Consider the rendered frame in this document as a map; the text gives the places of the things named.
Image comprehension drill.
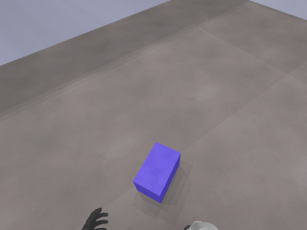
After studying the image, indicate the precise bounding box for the carton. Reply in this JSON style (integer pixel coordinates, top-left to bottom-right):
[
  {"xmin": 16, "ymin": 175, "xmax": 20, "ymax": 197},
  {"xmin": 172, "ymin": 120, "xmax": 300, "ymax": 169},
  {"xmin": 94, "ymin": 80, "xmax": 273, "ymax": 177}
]
[{"xmin": 132, "ymin": 142, "xmax": 181, "ymax": 203}]

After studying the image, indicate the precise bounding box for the robot left hand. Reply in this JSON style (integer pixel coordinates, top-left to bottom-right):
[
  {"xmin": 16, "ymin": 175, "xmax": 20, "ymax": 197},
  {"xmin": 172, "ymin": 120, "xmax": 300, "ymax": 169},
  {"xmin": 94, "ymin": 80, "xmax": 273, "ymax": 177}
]
[{"xmin": 82, "ymin": 208, "xmax": 108, "ymax": 230}]

